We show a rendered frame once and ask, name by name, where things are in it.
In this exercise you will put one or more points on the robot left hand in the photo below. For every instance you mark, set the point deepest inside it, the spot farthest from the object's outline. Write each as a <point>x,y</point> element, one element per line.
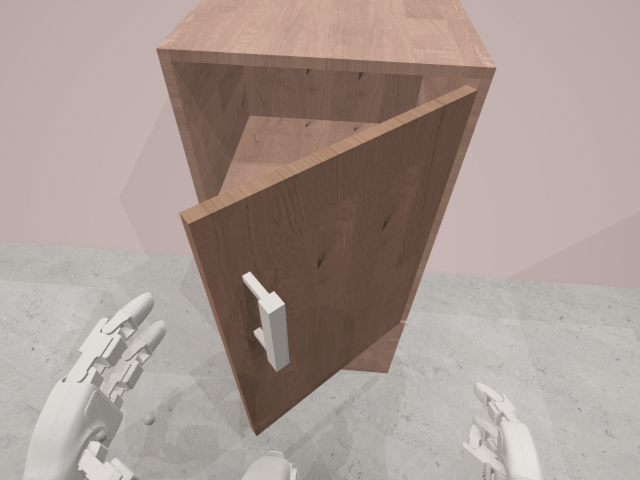
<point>63,446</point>

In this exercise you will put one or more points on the handle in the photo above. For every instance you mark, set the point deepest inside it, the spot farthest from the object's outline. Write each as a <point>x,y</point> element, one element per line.
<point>274,336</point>

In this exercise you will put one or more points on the robot left thigh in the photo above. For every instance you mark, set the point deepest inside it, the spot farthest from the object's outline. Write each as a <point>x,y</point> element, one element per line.
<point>271,468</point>

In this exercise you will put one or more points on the robot right hand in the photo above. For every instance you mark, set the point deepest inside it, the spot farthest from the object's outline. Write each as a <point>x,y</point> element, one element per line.
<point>511,452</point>

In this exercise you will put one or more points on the cupboard door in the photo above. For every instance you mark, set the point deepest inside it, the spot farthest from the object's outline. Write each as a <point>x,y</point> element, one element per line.
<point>338,235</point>

